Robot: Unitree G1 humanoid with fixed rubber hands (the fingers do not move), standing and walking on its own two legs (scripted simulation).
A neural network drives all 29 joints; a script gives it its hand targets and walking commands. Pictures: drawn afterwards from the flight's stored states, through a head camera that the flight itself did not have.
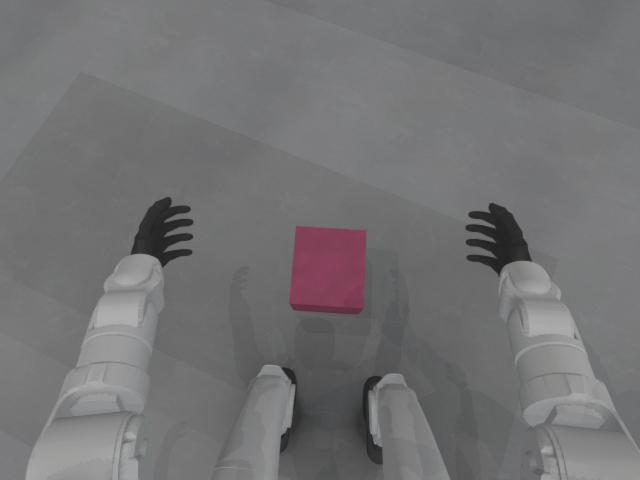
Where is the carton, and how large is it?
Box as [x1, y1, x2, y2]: [289, 226, 365, 314]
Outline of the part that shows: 296,226 289,303 292,308 297,310 357,314 363,308 365,230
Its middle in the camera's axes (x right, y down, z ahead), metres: +0.03 +0.08 +1.03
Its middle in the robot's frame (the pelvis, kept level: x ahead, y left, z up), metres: +0.47 +0.02 -0.61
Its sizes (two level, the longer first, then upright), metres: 0.199 0.181 0.151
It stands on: the floor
